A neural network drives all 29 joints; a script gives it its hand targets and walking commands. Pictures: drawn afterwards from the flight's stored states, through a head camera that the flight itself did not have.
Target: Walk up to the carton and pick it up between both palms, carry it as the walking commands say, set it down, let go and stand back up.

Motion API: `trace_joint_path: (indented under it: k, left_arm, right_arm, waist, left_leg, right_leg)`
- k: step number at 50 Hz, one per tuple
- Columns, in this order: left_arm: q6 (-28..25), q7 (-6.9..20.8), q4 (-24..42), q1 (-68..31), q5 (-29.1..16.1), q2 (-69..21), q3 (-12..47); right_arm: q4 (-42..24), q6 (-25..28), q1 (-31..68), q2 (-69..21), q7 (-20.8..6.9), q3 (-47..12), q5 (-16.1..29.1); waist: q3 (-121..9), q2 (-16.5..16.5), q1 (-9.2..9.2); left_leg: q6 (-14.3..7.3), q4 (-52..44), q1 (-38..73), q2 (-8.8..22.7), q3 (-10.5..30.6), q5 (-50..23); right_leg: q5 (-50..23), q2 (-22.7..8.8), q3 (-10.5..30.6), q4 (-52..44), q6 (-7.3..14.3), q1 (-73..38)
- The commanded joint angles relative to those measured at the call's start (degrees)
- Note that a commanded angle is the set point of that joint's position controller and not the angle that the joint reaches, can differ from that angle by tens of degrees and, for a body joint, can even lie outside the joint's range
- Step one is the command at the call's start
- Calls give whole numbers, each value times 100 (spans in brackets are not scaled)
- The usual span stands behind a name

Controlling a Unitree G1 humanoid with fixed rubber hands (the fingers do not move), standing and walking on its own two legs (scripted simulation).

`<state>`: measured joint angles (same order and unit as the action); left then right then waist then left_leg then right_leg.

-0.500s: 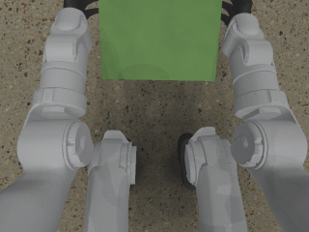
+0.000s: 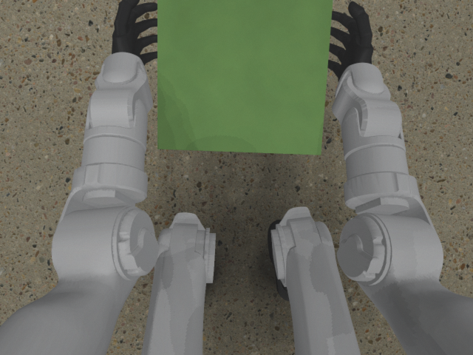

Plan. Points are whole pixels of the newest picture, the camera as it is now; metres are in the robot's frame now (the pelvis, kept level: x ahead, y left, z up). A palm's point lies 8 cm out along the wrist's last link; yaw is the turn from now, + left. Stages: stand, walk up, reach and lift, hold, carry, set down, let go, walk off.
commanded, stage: reach and lift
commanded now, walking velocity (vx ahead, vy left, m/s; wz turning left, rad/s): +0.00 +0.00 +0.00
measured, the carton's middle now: (240, 60) +0.56 -0.01 -0.17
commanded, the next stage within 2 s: none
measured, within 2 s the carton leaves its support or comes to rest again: neither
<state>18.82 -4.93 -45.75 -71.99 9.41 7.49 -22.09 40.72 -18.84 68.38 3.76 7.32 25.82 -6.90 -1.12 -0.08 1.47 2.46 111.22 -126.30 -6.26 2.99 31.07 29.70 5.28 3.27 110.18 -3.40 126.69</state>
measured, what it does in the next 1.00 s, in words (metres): rises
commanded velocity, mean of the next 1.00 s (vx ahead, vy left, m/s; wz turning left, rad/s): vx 0.00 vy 0.00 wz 0.00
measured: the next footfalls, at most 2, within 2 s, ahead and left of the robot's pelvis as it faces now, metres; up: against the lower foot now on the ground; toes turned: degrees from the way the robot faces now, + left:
none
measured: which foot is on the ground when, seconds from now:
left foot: down 0.00-1.00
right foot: down 0.00-1.00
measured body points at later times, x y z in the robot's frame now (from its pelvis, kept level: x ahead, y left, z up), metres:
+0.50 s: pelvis +0.00 +0.00 +0.05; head +0.29 +0.00 +0.40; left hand +0.53 +0.14 -0.04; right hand +0.52 -0.16 -0.03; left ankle +0.10 +0.12 -0.40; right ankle +0.11 -0.13 -0.40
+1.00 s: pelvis +0.01 +0.00 +0.10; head +0.25 +0.01 +0.48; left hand +0.51 +0.15 +0.04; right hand +0.50 -0.16 +0.05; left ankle +0.10 +0.12 -0.40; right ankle +0.11 -0.13 -0.40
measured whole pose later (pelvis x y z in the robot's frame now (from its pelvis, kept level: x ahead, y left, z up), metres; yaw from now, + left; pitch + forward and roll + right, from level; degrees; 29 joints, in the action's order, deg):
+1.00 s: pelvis +0.01 +0.00 +0.10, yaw +0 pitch +42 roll -1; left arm 20.8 -7.0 -43.1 -57.5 13.7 0.6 -24.2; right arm 38.5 -20.5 55.2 -2.9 8.3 27.8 -12.4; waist -12.0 -0.5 1.9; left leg 2.0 92.7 -105.7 -7.1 4.7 28.9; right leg 27.9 6.0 5.0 91.7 -3.4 105.9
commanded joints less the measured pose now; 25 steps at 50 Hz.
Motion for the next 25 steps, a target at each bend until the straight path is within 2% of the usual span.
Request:
trace_joint_path:
  k: [1,9,25]
  left_arm:
    - [-67,1739,112,-3392,-792,-5672,2424]
    - [26,1830,121,-3198,-700,-5848,2360]
    - [13,1808,187,-2812,-615,-6126,2449]
  right_arm:
    - [-277,68,3925,-5345,-1773,-2794,772]
    - [-247,-64,3696,-5596,-1819,-2762,662]
    - [-133,-74,3190,-5898,-1923,-2819,563]
  waist:
    - [-6648,-179,44]
    - [-6803,-89,14]
    - [-6921,-194,44]
  left_leg:
    - [-186,-1131,3462,-302,-743,-1503]
    - [-197,-1447,3593,-332,-760,-1540]
    - [-158,-1952,4160,-347,-730,-1664]
  right_leg:
    - [-1475,350,-854,-930,197,-3702]
    - [-1564,384,-838,-1243,170,-4049]
    - [-1625,408,-813,-1777,173,-4420]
